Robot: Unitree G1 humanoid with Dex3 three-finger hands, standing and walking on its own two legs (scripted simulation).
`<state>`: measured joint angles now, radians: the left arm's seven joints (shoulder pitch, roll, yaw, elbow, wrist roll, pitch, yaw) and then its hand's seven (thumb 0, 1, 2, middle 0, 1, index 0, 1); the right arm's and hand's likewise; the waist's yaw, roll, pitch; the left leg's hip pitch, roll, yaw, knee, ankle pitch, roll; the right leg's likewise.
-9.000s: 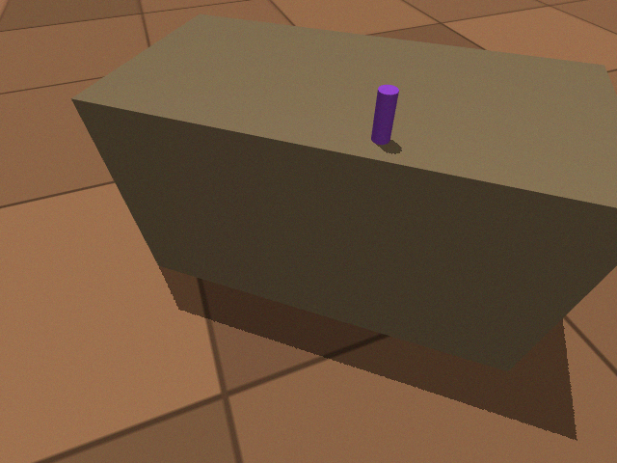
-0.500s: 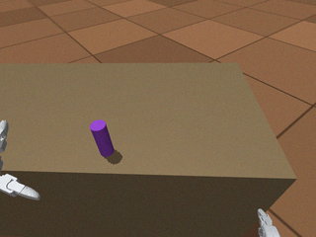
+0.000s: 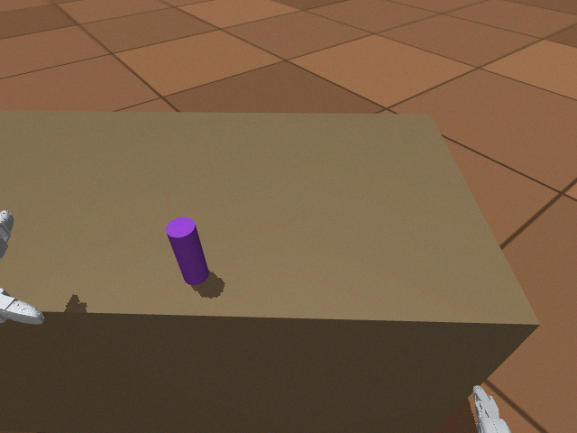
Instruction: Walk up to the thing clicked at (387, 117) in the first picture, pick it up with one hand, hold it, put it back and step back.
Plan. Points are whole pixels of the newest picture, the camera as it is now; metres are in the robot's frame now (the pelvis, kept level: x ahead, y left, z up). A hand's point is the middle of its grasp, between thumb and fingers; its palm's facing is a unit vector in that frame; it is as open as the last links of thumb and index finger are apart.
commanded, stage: go down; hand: left
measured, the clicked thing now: (189, 252) +0.40 +0.19 +0.04
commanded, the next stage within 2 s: approach in 2.00 s
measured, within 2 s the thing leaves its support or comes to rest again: neither
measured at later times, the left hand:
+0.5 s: hand out of the picture +0.30 +0.37 +0.16, palm faces +0.20 -0.98 -0.02, open 17.6 cm
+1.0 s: hand out of the picture +0.28 +0.38 +0.16, palm faces +0.21 -0.98 -0.04, open 17.7 cm
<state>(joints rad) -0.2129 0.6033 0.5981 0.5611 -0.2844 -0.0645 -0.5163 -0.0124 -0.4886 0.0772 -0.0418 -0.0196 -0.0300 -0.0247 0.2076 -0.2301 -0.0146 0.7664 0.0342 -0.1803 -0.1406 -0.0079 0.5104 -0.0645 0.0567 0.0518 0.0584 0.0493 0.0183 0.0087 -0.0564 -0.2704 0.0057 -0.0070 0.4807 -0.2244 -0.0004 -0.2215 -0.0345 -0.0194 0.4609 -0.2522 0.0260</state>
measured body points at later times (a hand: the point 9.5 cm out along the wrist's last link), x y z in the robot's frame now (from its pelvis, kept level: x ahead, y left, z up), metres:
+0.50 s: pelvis +0.00 +0.00 +0.00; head +0.00 +0.00 +0.45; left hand +0.28 +0.42 +0.16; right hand +0.16 -0.25 -0.09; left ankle +0.02 +0.12 -0.74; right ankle -0.01 -0.14 -0.74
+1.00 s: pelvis +0.01 +0.00 +0.00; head +0.00 +0.01 +0.45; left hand +0.27 +0.43 +0.16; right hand +0.17 -0.25 -0.09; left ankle +0.02 +0.12 -0.74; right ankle -0.01 -0.14 -0.74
